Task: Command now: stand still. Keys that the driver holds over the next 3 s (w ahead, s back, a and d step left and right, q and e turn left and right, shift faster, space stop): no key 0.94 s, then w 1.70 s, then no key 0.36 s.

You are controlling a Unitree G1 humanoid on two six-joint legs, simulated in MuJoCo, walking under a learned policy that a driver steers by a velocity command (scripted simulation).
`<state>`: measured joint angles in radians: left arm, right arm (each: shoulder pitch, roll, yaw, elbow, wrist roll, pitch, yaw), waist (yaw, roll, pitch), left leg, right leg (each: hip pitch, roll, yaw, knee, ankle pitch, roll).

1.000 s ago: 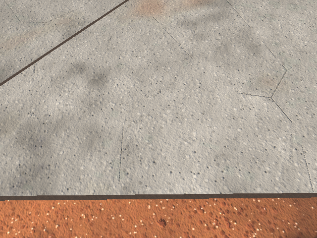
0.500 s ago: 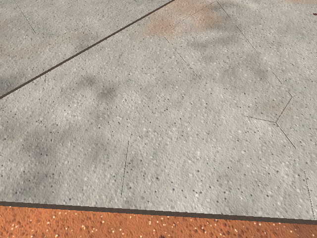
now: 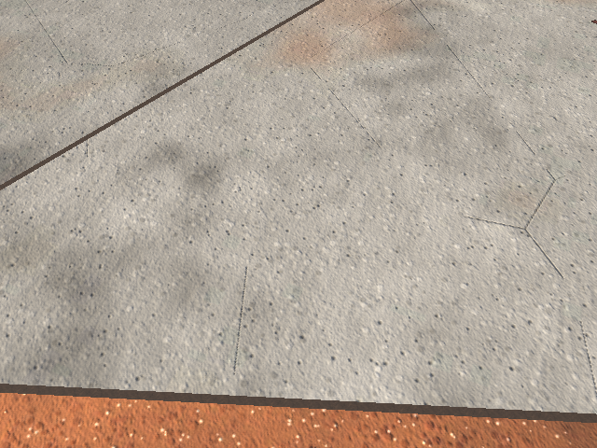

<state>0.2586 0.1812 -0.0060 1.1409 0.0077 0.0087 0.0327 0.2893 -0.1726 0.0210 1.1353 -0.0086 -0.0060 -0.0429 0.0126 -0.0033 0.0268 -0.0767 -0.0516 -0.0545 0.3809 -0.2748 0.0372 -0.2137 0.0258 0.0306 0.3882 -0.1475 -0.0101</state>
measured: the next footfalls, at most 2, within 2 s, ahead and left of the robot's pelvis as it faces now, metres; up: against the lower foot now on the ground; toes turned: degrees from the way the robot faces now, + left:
right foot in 1.26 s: +0.17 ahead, -0.12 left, +0.00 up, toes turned -3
left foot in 1.76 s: +0.52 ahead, +0.02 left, +0.00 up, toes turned +4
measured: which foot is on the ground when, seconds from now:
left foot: down 0.00-1.00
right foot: down 0.00-1.00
